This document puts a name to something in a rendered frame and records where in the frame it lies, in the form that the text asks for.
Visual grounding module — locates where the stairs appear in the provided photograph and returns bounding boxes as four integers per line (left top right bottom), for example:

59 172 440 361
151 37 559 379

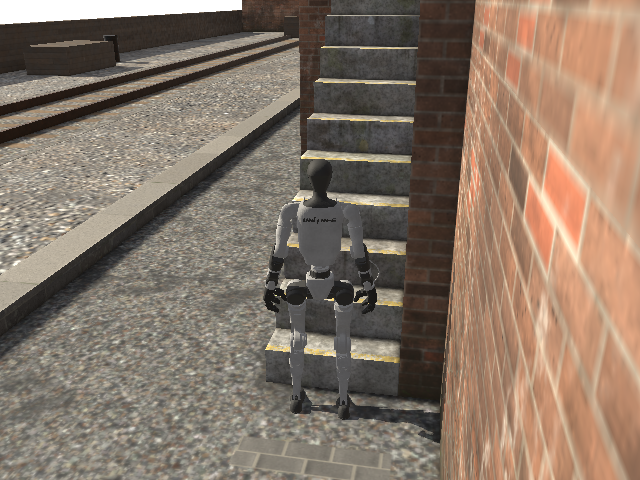
265 0 420 396

